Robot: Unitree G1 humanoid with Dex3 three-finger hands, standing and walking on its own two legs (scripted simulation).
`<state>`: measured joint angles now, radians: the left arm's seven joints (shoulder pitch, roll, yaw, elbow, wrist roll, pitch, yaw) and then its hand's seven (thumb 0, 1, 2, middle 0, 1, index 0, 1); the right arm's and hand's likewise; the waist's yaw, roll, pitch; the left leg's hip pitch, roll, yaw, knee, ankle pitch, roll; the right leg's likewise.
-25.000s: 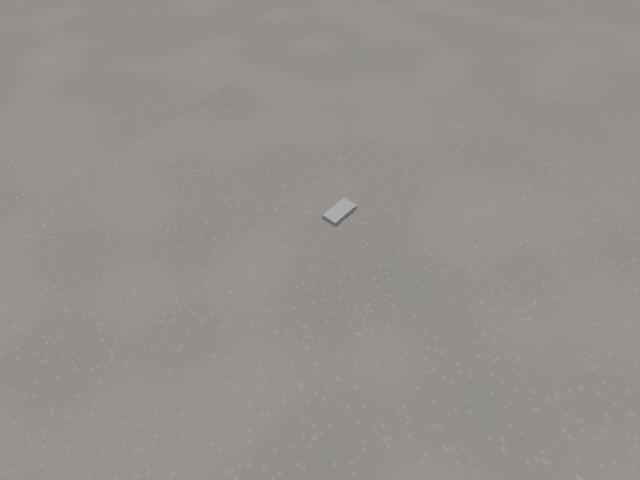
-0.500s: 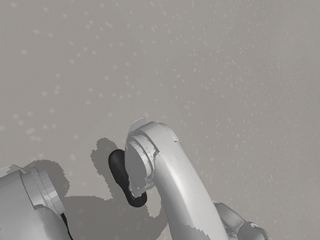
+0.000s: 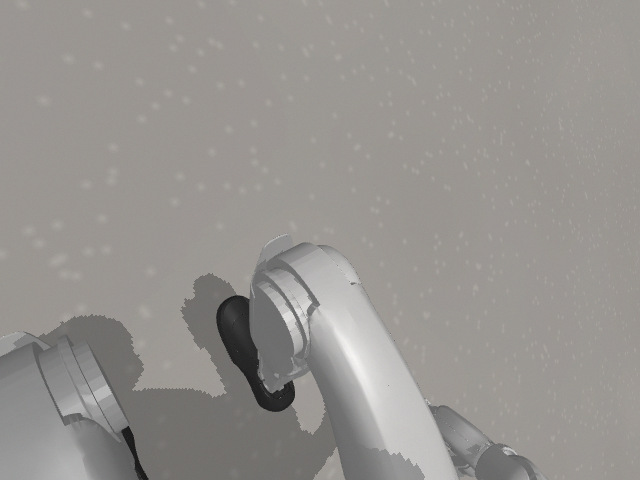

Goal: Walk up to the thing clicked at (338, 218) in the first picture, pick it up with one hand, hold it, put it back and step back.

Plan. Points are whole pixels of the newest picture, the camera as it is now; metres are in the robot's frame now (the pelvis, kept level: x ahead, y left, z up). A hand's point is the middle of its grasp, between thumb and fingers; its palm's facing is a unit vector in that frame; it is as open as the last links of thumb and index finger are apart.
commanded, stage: settle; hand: left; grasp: from above
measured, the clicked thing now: out of the picture +0.46 +0.35 -0.30
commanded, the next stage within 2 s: lift in 0.84 s
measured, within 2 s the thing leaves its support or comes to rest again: leaves its support in 0.20 s
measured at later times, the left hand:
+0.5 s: hand out of the picture +0.45 +0.37 -0.20, palm faces -0.43 -0.12 -0.90, open 9.9 cm
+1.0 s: hand out of the picture +0.45 +0.36 -0.14, palm faces -0.45 -0.10 -0.89, open 9.9 cm
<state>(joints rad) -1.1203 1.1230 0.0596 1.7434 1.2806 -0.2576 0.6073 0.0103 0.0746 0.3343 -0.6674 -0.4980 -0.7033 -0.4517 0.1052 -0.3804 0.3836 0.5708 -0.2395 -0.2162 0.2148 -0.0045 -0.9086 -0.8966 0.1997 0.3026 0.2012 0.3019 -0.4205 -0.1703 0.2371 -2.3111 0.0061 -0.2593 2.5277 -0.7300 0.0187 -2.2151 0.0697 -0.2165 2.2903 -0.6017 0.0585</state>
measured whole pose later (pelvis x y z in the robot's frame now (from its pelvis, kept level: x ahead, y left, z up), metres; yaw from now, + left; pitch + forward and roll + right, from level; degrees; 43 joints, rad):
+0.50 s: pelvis +0.01 +0.00 +0.01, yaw +2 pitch +32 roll -15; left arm -0.99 0.94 0.07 1.45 1.22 -0.16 0.40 0.02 0.07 0.21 -0.77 -0.39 -0.80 -0.35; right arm 0.17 -0.38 0.21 0.62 -0.18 -0.15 0.23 0.00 -0.91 -0.90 0.20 0.30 0.20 0.30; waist -0.33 -0.05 0.06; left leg -2.34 -0.01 -0.21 2.48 -0.73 0.02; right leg -2.25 0.04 -0.18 2.29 -0.63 0.04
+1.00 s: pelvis +0.00 -0.01 +0.02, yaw +6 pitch +34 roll -11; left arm -1.01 0.84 0.04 1.36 1.22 -0.19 0.27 0.02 0.09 0.16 -0.80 -0.33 -0.83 -0.29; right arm 0.18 -0.32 0.15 0.63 -0.13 -0.04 0.16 0.00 -0.91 -0.89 0.20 0.30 0.20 0.30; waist -0.28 0.01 0.00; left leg -2.33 -0.02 -0.14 2.40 -0.68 0.01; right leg -2.26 0.02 -0.12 2.27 -0.62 0.03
